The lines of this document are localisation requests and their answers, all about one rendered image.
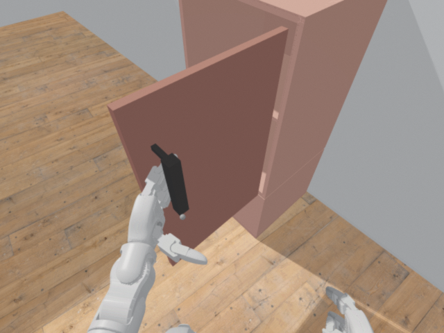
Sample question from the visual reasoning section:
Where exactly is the left robot forearm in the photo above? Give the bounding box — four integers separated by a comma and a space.
87, 242, 157, 333

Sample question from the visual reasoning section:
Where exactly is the handle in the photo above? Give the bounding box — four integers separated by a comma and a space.
151, 144, 189, 215

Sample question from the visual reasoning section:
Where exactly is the cupboard door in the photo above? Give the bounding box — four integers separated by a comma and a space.
107, 26, 289, 266

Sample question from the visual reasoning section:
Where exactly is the left robot hand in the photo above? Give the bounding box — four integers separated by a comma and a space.
128, 154, 207, 265

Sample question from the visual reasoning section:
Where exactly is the right robot hand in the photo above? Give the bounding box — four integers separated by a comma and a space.
322, 287, 374, 333

